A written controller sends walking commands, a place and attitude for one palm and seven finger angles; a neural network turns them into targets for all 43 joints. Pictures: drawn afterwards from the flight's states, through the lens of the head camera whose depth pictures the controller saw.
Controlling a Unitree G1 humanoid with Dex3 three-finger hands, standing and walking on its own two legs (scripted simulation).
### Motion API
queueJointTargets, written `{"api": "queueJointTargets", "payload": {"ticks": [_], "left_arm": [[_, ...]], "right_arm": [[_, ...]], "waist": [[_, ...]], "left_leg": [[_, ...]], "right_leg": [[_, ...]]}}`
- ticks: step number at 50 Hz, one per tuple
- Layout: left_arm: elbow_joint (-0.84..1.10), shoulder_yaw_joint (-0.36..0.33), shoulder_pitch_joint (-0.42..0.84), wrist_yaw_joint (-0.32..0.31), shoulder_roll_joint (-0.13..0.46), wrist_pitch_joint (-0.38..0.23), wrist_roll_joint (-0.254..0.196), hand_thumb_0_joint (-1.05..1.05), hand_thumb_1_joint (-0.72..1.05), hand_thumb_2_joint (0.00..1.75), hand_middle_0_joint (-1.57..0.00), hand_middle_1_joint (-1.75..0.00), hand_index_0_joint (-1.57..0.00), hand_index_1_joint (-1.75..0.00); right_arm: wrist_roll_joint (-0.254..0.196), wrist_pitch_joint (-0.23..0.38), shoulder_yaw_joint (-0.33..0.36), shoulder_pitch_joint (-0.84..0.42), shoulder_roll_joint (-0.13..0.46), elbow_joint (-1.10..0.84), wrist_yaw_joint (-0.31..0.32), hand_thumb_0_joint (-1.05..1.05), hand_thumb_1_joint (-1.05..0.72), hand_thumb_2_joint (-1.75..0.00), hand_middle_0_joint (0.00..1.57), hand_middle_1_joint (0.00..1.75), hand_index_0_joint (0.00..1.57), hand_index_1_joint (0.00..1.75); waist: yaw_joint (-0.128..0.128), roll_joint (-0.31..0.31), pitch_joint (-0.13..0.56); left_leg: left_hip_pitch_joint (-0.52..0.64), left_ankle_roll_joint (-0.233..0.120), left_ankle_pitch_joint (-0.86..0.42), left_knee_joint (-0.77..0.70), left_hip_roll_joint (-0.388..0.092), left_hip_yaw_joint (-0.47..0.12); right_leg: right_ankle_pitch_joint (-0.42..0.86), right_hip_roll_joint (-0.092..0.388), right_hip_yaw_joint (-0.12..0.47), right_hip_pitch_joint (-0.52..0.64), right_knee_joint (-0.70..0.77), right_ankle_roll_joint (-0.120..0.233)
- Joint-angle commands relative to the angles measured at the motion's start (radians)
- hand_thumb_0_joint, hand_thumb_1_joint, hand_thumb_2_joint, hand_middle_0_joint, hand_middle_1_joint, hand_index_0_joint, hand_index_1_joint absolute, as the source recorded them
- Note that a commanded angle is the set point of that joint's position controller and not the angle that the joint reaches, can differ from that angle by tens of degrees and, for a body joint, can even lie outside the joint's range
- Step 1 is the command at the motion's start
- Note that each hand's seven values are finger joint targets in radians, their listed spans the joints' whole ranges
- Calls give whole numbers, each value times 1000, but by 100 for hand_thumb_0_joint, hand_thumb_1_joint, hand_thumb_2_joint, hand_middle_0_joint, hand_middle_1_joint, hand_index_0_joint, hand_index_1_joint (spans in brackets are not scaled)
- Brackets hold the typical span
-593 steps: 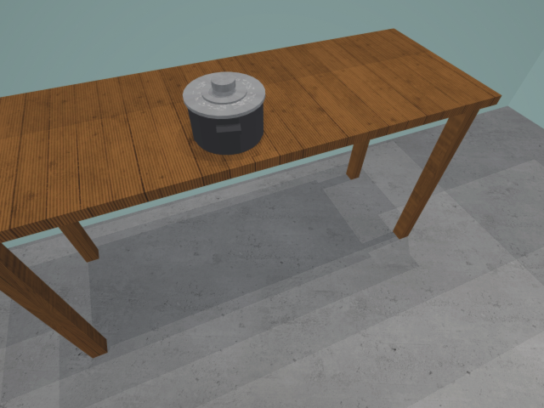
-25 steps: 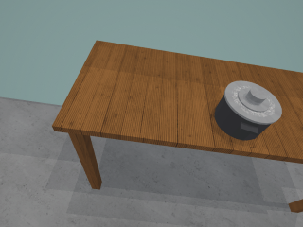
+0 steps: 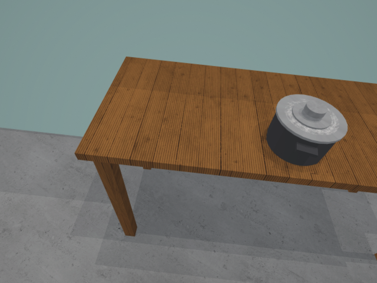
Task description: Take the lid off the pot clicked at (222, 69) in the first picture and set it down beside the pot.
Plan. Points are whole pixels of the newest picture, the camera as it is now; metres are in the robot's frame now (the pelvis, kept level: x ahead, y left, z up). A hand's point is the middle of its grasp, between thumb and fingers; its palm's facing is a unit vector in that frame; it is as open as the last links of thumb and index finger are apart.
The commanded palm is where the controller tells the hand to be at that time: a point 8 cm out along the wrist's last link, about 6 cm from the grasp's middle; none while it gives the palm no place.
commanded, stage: look again from close up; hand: left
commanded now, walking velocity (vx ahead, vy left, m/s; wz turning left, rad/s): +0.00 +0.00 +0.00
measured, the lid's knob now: (315, 109) +0.54 -0.29 +0.10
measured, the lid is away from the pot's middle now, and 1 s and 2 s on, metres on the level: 0.00 0.00 0.00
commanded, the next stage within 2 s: shuffle to correct the standing spot in 0.28 s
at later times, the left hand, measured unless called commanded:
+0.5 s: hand out of the picture -0.04 +0.09 -0.18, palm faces +0.01 -1.00 -0.09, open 7.3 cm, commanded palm none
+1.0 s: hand out of the picture +0.04 +0.07 -0.19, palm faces +0.00 -0.99 -0.15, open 7.3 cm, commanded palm none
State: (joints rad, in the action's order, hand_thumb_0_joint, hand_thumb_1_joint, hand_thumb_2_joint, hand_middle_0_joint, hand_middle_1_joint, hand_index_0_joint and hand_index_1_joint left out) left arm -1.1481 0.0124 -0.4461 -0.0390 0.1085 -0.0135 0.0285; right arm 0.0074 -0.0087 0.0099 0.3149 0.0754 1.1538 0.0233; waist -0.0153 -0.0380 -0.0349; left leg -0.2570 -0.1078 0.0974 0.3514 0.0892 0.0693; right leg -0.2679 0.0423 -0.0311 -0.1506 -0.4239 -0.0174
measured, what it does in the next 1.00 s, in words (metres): shifts its weight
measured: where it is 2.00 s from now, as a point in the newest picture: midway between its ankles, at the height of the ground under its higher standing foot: outside the picture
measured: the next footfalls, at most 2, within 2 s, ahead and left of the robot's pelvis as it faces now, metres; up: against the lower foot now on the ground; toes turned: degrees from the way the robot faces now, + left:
right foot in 1.64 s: +0.06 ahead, -0.35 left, +0.00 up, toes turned -3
left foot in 1.82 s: +0.08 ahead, -0.07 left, +0.00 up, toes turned +7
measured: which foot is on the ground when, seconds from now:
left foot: down 0.00-1.00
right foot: down 0.00-1.00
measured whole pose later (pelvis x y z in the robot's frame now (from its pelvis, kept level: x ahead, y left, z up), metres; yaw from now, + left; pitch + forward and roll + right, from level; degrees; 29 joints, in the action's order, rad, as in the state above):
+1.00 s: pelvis +0.05 -0.09 -0.01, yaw +0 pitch +0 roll -1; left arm -1.04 -0.03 -0.33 -0.04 0.14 0.02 0.03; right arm 0.01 -0.01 0.05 0.26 0.11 1.12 0.06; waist 0.03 -0.04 -0.07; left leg -0.34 -0.01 0.33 0.68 -0.06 0.04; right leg -0.37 -0.10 -0.07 -0.10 -0.47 0.10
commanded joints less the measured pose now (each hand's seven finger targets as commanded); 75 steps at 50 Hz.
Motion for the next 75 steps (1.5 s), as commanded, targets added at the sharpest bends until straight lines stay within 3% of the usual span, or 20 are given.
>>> {"api": "queueJointTargets", "payload": {"ticks": [1,22,26,36,41,46,49,53,54,56,57,58,59,60,61,62,64,66,68,75], "left_arm": [[-7,-5,-140,-6,35,-6,-5,0,90,90,-20,-30,-20,-30],[-4,8,-107,-7,22,-23,-17,0,90,90,-20,-30,-20,-30],[-2,4,-95,-9,15,-13,-18,0,90,90,-20,-30,-20,-30],[41,-24,-70,-8,41,11,-9,0,90,90,-20,-30,-20,-30],[70,-37,-49,-7,61,19,-7,0,90,90,-20,-30,-20,-30],[106,-52,-24,-9,104,29,-2,0,90,90,-20,-30,-20,-30],[123,-56,-13,-8,124,36,4,0,90,90,-20,-30,-20,-30],[161,-67,32,-10,157,30,17,0,90,90,-20,-30,-20,-30],[172,-67,53,-11,164,26,16,0,90,90,-20,-30,-20,-30],[200,-68,115,-8,184,23,3,0,90,90,-20,-30,-20,-30],[217,-71,146,-3,197,22,-8,0,90,90,-20,-30,-20,-30],[231,-69,144,-1,177,16,-19,0,90,90,-20,-30,-20,-30],[235,-61,119,4,130,14,-31,0,90,90,-20,-30,-20,-30],[235,-72,89,0,168,31,-21,0,90,90,-20,-30,-20,-30],[232,-80,125,2,186,43,-7,0,90,90,-20,-30,-20,-30],[248,-83,145,11,182,53,3,0,90,90,-20,-30,-20,-30],[233,-77,117,30,157,72,14,0,90,90,-20,-30,-20,-30],[217,-73,80,35,146,77,10,0,90,90,-20,-30,-20,-30],[227,-70,104,37,138,75,10,0,90,90,-20,-30,-20,-30],[251,-54,185,31,134,65,-3,0,90,90,-20,-30,-20,-30]], "right_arm": [[-5,14,21,71,103,-30,6,0,-90,-90,20,30,20,30],[-8,35,3,98,62,-15,14,0,-90,-90,20,30,20,30],[-4,32,11,89,71,-4,18,0,-90,-90,20,30,20,30],[1,26,45,91,116,-10,33,0,-90,-90,20,30,20,30],[2,18,53,70,125,-28,39,0,-90,-90,20,30,20,30],[0,8,53,44,111,-45,44,0,-90,-90,20,30,20,30],[2,0,50,-12,100,-67,46,0,-90,-90,20,30,20,30],[-1,3,52,-55,113,-95,44,0,-90,-90,20,30,20,30],[-2,6,50,-41,110,-95,42,0,-90,-90,20,30,20,30],[-4,15,46,51,114,-74,43,0,-90,-90,20,30,20,30],[-6,21,50,124,127,-54,45,0,-90,-90,20,30,20,30],[3,27,56,213,177,-40,58,0,-90,-90,20,30,20,30],[9,27,66,242,243,-43,65,0,-90,-90,20,30,20,30],[4,17,60,193,260,-81,61,0,-90,-90,20,30,20,30],[10,24,57,83,249,-109,58,0,-90,-90,20,30,20,30],[14,35,47,-13,229,-149,59,0,-90,-90,20,30,20,30],[21,50,39,-108,196,-166,47,0,-90,-90,20,30,20,30],[23,53,44,-97,206,-175,36,0,-90,-90,20,30,20,30],[21,50,48,-61,215,-177,27,0,-90,-90,20,30,20,30],[23,14,76,-65,247,-186,13,0,-90,-90,20,30,20,30]], "waist": [[2,61,-98],[17,2,-80],[22,37,-93],[23,81,-18],[23,41,-7],[27,-61,5],[15,-109,-64],[19,-31,-88],[34,-8,-72],[88,14,-15],[117,1,10],[146,74,54],[133,305,75],[105,200,116],[60,140,54],[11,147,-17],[-49,111,-87],[-52,121,-12],[-33,130,4],[21,287,30]], "left_leg": [[-16,37,418,-163,-196,-259],[52,36,148,-42,-199,-195],[44,34,177,-42,-216,-204],[54,0,-52,39,-275,-218],[13,17,-89,118,-256,-163],[-58,66,-8,289,-178,-36],[-198,98,346,482,-117,8],[-249,105,444,607,-134,8],[-207,102,435,537,-133,17],[-62,86,259,286,-113,46],[66,67,83,129,-119,31],[260,3,-202,28,-236,-108],[359,-157,-683,7,-529,-447],[284,-243,-748,-5,-623,-526],[124,-208,-539,-48,-578,-455],[55,-172,-425,-56,-542,-411],[-38,-84,-310,-39,-427,-200],[-13,-41,-285,-8,-360,-101],[11,-29,-299,-1,-340,-76],[96,-22,-207,12,-360,-114]], "right_leg": [[-137,37,63,-131,80,55],[19,52,81,-103,116,60],[33,40,69,-100,99,54],[131,15,31,-58,16,55],[217,25,63,-24,22,54],[464,88,130,54,50,69],[652,148,196,89,81,155],[818,173,191,91,63,263],[873,160,167,88,35,262],[985,96,100,87,-82,193],[946,52,70,32,-205,136],[741,3,52,-119,-412,62],[-130,-124,2,-358,-761,-16],[-321,-103,149,-365,-971,7],[-248,-68,200,-344,-1014,26],[-194,-52,180,-384,-1019,22],[-117,-40,142,-392,-1027,4],[-71,-48,91,-378,-1007,-17],[-65,-37,63,-389,-963,-33],[-156,23,-9,-308,-460,-44]]}}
